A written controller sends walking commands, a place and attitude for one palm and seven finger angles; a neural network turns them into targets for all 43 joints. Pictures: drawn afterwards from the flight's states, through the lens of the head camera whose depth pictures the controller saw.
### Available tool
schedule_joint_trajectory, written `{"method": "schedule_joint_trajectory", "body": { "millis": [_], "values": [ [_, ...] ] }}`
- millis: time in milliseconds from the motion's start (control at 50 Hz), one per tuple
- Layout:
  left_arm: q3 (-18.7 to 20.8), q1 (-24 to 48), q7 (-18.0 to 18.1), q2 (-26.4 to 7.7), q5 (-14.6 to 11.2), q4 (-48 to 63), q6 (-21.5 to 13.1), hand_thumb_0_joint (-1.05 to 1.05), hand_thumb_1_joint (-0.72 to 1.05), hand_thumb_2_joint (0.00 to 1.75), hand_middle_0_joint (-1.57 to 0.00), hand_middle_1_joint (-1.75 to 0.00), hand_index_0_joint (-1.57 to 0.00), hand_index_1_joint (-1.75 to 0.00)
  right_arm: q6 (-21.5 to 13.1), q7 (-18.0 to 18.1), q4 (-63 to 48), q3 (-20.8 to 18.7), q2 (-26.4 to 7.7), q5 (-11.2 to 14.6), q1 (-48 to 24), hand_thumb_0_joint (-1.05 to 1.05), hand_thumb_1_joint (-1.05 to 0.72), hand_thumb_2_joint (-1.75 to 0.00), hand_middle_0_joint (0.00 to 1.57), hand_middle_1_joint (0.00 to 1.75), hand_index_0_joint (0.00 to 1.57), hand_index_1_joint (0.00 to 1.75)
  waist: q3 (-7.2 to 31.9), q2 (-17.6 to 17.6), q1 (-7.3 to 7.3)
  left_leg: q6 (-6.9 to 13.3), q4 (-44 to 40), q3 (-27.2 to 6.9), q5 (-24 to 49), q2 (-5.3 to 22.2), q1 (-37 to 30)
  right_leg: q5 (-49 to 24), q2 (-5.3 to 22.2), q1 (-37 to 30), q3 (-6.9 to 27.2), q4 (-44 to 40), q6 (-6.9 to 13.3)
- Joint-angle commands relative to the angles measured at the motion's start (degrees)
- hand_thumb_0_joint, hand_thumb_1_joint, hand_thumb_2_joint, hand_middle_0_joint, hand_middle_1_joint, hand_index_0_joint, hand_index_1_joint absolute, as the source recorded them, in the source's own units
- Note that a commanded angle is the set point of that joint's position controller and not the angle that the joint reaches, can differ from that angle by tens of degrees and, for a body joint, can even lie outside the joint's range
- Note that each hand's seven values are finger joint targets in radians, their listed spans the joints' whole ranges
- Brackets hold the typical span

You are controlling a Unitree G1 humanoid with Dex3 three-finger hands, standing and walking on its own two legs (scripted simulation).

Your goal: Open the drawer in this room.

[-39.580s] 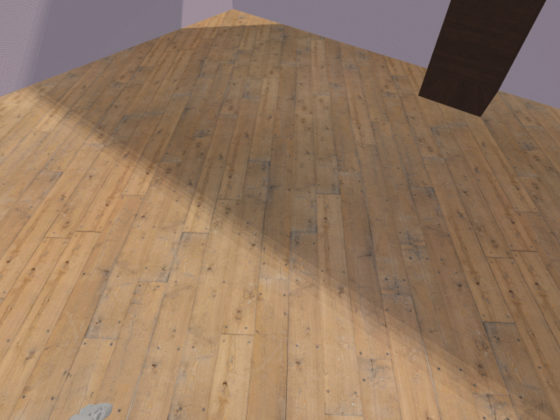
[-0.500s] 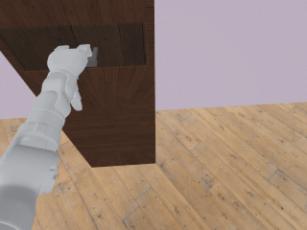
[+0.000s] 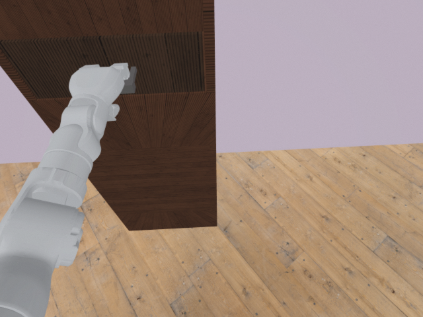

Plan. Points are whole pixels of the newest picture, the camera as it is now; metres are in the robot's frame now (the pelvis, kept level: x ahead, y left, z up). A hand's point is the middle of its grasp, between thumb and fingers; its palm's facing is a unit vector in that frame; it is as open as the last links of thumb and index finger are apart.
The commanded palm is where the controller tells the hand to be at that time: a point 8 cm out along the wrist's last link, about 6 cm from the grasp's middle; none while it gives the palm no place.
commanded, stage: close the thumb around the handle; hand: left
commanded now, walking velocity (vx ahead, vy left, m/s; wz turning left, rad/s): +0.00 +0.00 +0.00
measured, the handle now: (108, 80) +0.55 +0.19 +0.15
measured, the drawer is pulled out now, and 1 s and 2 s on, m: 0.00 0.01 0.05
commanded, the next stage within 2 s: pull the drawer open in 0.18 s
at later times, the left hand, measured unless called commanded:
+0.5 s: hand (107, 111) +0.48 +0.19 +0.13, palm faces +0.00 -0.03 -1.00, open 5.4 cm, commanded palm +0.45 +0.19 +0.18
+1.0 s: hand (107, 112) +0.48 +0.19 +0.13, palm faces -0.02 -0.02 -1.00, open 5.4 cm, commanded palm +0.45 +0.19 +0.18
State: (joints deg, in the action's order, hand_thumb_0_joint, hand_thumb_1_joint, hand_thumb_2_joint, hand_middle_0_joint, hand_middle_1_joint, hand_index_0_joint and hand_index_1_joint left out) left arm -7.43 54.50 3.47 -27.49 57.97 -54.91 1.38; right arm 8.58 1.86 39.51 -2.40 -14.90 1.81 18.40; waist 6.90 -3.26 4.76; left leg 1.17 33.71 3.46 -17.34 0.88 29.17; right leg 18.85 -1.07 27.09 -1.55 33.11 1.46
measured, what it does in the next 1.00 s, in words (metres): stands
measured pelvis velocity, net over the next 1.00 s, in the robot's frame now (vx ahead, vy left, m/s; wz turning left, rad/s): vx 0.00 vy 0.00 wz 0.00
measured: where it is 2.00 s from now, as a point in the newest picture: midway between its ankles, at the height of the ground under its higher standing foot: outside the picture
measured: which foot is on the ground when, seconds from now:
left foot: down 0.00-1.00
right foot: down 0.00-1.00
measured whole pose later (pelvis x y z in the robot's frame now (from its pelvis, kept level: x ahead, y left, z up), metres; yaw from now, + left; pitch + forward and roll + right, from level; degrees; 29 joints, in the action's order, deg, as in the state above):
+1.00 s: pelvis +0.00 +0.00 +0.00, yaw +0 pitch +12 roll +0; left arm -7.5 50.6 2.5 -26.9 57.2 -49.9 1.0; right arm 9.2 1.8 38.3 -2.4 -14.7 1.9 16.3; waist 6.6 -3.4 3.4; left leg 1.0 33.3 3.3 -17.4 0.7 27.5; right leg 19.2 -1.0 25.6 -1.5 33.2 1.6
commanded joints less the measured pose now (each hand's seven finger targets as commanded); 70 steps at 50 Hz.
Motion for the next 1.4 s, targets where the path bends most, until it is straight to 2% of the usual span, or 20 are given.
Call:
{"method": "schedule_joint_trajectory", "body": {
  "millis": [0, 60, 200, 240, 360, 440, 480, 520, 640, 720, 800, 860, 920, 1060, 1140, 1260, 1300, 1320, 1340, 1380],
  "values": [
    [6.08, 26.36, 1.95, -14.39, -0.15, 13.35, -0.88, 0.00, 0.90, 0.90, -0.40, -1.35, -0.40, -1.35, -1.31, 0.39, -5.13, -2.88, -8.31, -0.27, 3.29, 0.00, -0.90, -0.90, 0.20, 0.30, 0.20, 0.30, 24.33, 2.66, 0.05, 2.12, 0.61, -1.38, 28.77, -1.68, -15.11, -28.83, -1.11, -10.68, 1.52, -1.88, 0.03],
    [5.74, 25.00, 1.74, -13.95, -0.36, 12.30, -0.66, 0.00, 0.90, 0.90, -0.40, -1.35, -0.40, -1.35, -1.04, 0.45, -5.03, -2.71, -8.41, 0.04, 2.92, 0.00, -0.90, -0.90, 0.20, 0.30, 0.20, 0.30, 20.46, 3.64, 0.20, 2.06, -0.11, -1.17, 26.73, -1.64, -13.71, -27.98, -1.19, -9.57, 1.19, -2.25, -0.16],
    [5.55, 26.25, 1.65, -14.70, -0.16, 11.68, -0.33, 0.00, 0.90, 0.90, -0.40, -1.35, -0.40, -1.35, -0.99, 0.84, -4.88, -2.64, -8.51, 0.13, 2.63, 0.00, -0.90, -0.90, 0.20, 0.30, 0.20, 0.30, 20.84, 3.43, 0.70, 2.11, -0.18, -1.03, 25.31, -1.76, -13.47, -26.93, -0.97, -9.90, 1.59, -2.57, -0.12],
    [6.75, 26.28, 1.77, -15.88, -0.27, 13.48, -0.71, 0.00, 0.90, 0.90, -0.40, -1.35, -0.40, -1.35, -1.13, 0.77, -5.09, -2.72, -8.39, 0.05, 2.75, 0.00, -0.90, -0.90, 0.20, 0.30, 0.20, 0.30, 22.70, 1.76, -0.07, 2.07, -0.10, -0.94, 26.63, -1.78, -14.56, -28.16, -1.01, -10.49, 1.64, -2.17, -0.07],
    [5.94, 16.77, 1.14, -12.84, -1.30, 19.36, -1.04, 0.00, 0.90, 0.90, -0.40, -1.35, -0.40, -1.35, -0.85, 0.01, -7.18, -2.98, -8.02, 0.08, 0.71, 0.00, -0.90, -0.90, 0.20, 0.30, 0.20, 0.30, 24.62, 0.89, -2.52, 2.09, -0.21, -1.02, 32.57, -1.46, -17.17, -30.58, -1.10, -12.51, 1.42, -1.80, 0.07],
    [6.84, 9.12, 0.51, -13.03, -2.29, 25.74, 0.20, 0.00, 0.90, 0.90, -0.40, -1.35, -0.40, -1.35, -0.59, -0.62, -8.54, -3.04, -8.26, 0.49, -1.42, 0.00, -0.90, -0.90, 0.20, 0.30, 0.20, 0.30, 24.04, 2.44, -3.71, 2.23, -0.46, -1.17, 36.86, -1.16, -18.17, -33.47, -1.12, -14.44, 1.39, -1.97, -0.09],
    [5.42, 7.80, 0.22, -11.28, -2.75, 30.05, 1.12, 0.00, 0.90, 0.90, -0.40, -1.35, -0.40, -1.35, -0.60, -1.00, -8.82, -3.11, -8.14, 0.67, -2.39, 0.00, -0.90, -0.90, 0.20, 0.30, 0.20, 0.30, 23.46, 1.91, -3.68, 2.19, -0.67, -1.46, 38.35, -0.87, -19.84, -33.07, -1.22, -13.69, 1.18, -2.17, -0.11],
    [3.15, 21.25, 0.70, -11.45, -2.10, 24.42, 2.28, 0.00, 0.90, 0.90, -0.40, -1.35, -0.40, -1.35, -0.44, -0.35, -6.01, -2.80, -8.67, 1.00, -1.44, 0.00, -0.90, -0.90, 0.20, 0.30, 0.20, 0.30, 18.12, 3.71, 0.53, 2.03, -0.78, -1.69, 31.86, -1.07, -17.97, -29.32, -1.57, -9.19, 0.85, -3.25, -0.27],
    [2.44, 25.34, 0.71, -10.03, -0.91, 19.19, 2.07, 0.00, 0.90, 0.90, -0.40, -1.35, -0.40, -1.35, -0.77, 0.27, -4.31, -2.75, -7.93, 0.25, 0.21, 0.00, -0.90, -0.90, 0.20, 0.30, 0.20, 0.30, 21.71, 1.17, 0.14, 1.91, 0.07, -1.75, 32.64, -1.68, -19.58, -29.26, -1.20, -8.74, 0.93, -2.37, 0.17],
    [1.93, 25.26, 0.20, -8.99, -1.17, 16.48, 0.76, 0.00, 0.90, 0.90, -0.40, -1.35, -0.40, -1.35, -0.66, 0.48, -4.93, -2.54, -7.68, 0.25, -0.16, 0.00, -0.90, -0.90, 0.20, 0.30, 0.20, 0.30, 20.78, 3.84, 0.35, 2.01, 0.08, -1.70, 29.71, -1.94, -17.35, -28.79, -0.93, -9.18, 1.04, -2.11, -0.03],
    [4.17, 24.98, 0.38, -11.56, -1.08, 14.77, -0.34, 0.00, 0.90, 0.90, -0.40, -1.35, -0.40, -1.35, -0.75, 0.69, -5.36, -2.42, -7.90, 0.06, 0.07, 0.00, -0.90, -0.90, 0.20, 0.30, 0.20, 0.30, 20.74, 5.09, 0.14, 2.10, 0.26, -1.47, 28.32, -2.10, -15.63, -29.19, -0.71, -10.32, 1.38, -2.18, -0.09],
    [2.76, 26.85, 1.00, -10.33, -0.63, 15.55, -1.10, 0.00, 0.90, 0.90, -0.40, -1.35, -0.40, -1.35, -0.88, 0.63, -5.62, -2.35, -7.54, 0.10, 0.24, 0.00, -0.90, -0.90, 0.20, 0.30, 0.20, 0.30, 20.55, 2.34, 0.29, 1.91, 0.18, -1.48, 26.86, -2.10, -15.57, -27.25, -0.80, -8.65, 1.28, -1.77, 0.04],
    [4.73, 22.89, 1.39, -11.36, -0.77, 17.53, -1.57, 0.00, 0.90, 0.90, -0.40, -1.35, -0.40, -1.35, -0.90, 0.30, -6.28, -2.73, -7.54, -0.03, 0.30, 0.00, -0.90, -0.90, 0.20, 0.30, 0.20, 0.30, 23.30, 2.32, -1.09, 1.99, 0.51, -1.63, 29.38, -1.91, -16.71, -28.35, -1.00, -10.22, 1.34, -1.42, 0.16],
    [5.47, 14.01, 1.30, -11.66, -1.42, 21.44, 0.32, 0.00, 0.90, 0.90, -0.40, -1.35, -0.40, -1.35, -0.64, -0.14, -7.69, -2.80, -7.87, 0.44, -1.35, 0.00, -0.90, -0.90, 0.20, 0.30, 0.20, 0.30, 22.38, 3.54, -2.89, 2.13, -0.75, -1.15, 28.95, -1.73, -15.77, -28.87, -1.17, -13.00, 1.28, -2.09, 0.16],
    [7.34, 3.76, 0.49, -12.89, -2.69, 29.56, 1.86, 0.00, 0.90, 0.90, -0.40, -1.35, -0.40, -1.35, -0.53, -0.81, -9.67, -2.69, -8.01, 0.77, -3.71, 0.00, -0.90, -0.90, 0.20, 0.30, 0.20, 0.30, 23.26, 2.43, -5.19, 2.21, -1.45, -1.28, 33.43, -1.47, -16.98, -31.80, -1.06, -16.44, 1.41, -2.08, 0.31],
    [6.68, -10.05, -1.24, -10.95, -5.22, 44.41, 5.26, 0.00, 0.90, 0.90, -0.40, -1.35, -0.40, -1.35, -0.78, -1.93, -12.15, -2.19, -7.74, 1.33, -8.46, 0.00, -0.90, -0.90, 0.20, 0.30, 0.20, 0.30, 21.79, 2.82, -6.38, 2.27, -2.27, -1.53, 40.46, -1.03, -20.50, -36.24, -0.86, -18.84, 1.41, -2.74, -0.32],
    [4.24, 5.19, -1.21, -11.45, -4.07, 38.53, 6.47, 0.00, 0.90, 0.90, -0.40, -1.35, -0.40, -1.35, -0.78, -0.82, -8.69, -1.99, -8.66, 1.56, -7.19, 0.00, -0.90, -0.90, 0.20, 0.30, 0.20, 0.30, 16.36, 4.87, -2.15, 2.03, -2.25, -1.52, 33.76, -0.96, -19.48, -30.65, -1.44, -13.05, 0.92, -4.06, -0.21],
    [4.73, 11.07, -0.89, -13.15, -3.37, 34.64, 6.86, 0.00, 0.90, 0.90, -0.40, -1.35, -0.40, -1.35, -0.94, -0.28, -7.30, -1.90, -8.67, 1.84, -6.44, 0.00, -0.90, -0.90, 0.20, 0.30, 0.20, 0.30, 14.54, 4.48, -1.27, 1.90, -2.53, -1.43, 29.65, -1.23, -18.57, -28.07, -1.67, -11.13, 0.95, -4.62, -0.15],
    [6.61, 9.60, -0.77, -14.81, -2.46, 31.51, 7.11, 0.00, 0.90, 0.90, -0.40, -1.35, -0.40, -1.35, -1.01, 0.19, -6.74, -1.94, -8.50, 1.55, -5.90, 0.00, -0.90, -0.90, 0.20, 0.30, 0.20, 0.30, 16.25, 4.12, -2.45, 1.91, -2.49, -1.28, 29.45, -1.64, -18.55, -27.85, -1.65, -12.36, 0.96, -4.12, 0.18],
    [5.07, 12.56, -1.08, -13.49, -1.82, 31.03, 6.75, 0.00, 0.90, 0.90, -0.40, -1.35, -0.40, -1.35, -1.03, 0.62, -6.59, -1.61, -7.99, 1.36, -5.89, 0.00, -0.90, -0.90, 0.20, 0.30, 0.20, 0.30, 19.18, 2.07, -2.63, 1.75, -1.91, -1.17, 32.08, -2.05, -19.58, -30.44, -1.22, -13.44, 0.95, -3.36, 0.38]
  ]
}}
